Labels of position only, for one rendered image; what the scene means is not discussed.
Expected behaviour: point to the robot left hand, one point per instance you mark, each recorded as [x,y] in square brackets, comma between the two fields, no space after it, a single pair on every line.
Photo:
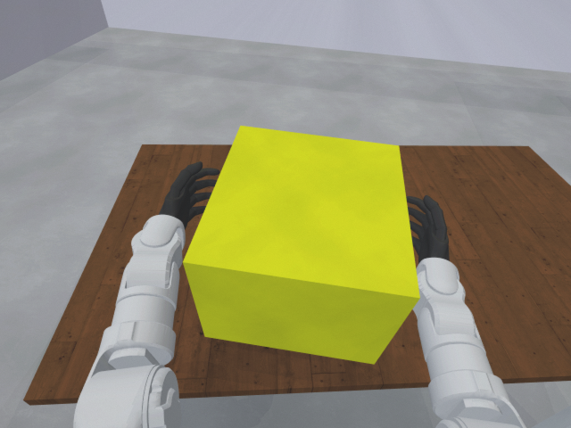
[181,198]

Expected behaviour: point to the right robot forearm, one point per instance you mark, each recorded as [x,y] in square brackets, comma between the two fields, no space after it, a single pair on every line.
[462,382]

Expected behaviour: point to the robot right hand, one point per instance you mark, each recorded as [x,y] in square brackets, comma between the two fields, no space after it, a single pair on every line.
[433,240]

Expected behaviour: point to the table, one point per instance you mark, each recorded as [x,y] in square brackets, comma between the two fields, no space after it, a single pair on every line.
[508,218]

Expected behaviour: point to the carton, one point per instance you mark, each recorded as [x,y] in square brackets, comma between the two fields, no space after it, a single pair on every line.
[305,245]

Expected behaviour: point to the robot left upper arm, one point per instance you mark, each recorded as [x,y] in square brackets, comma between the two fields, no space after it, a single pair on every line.
[135,397]

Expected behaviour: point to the left robot forearm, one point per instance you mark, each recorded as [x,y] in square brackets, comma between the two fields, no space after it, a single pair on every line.
[141,333]

